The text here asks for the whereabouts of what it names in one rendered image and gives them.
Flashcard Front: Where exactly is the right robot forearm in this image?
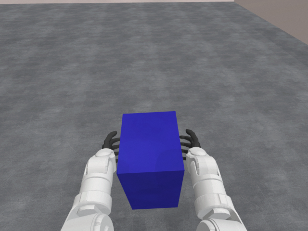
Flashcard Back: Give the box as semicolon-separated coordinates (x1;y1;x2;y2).
185;147;245;227

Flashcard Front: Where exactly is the left robot upper arm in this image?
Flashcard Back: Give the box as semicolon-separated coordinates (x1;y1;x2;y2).
61;213;114;231

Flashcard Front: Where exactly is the left robot hand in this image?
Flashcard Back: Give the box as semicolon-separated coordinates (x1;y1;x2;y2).
102;131;120;163

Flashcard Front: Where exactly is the left robot forearm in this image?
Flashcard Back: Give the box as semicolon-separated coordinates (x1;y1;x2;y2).
63;148;116;225

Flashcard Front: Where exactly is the carton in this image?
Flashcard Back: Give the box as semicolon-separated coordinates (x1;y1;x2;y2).
116;111;185;210

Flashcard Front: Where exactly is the right robot upper arm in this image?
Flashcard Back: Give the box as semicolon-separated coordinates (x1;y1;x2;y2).
196;218;247;231

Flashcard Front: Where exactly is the right robot hand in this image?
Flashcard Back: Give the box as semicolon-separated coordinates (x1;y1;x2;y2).
180;129;201;160

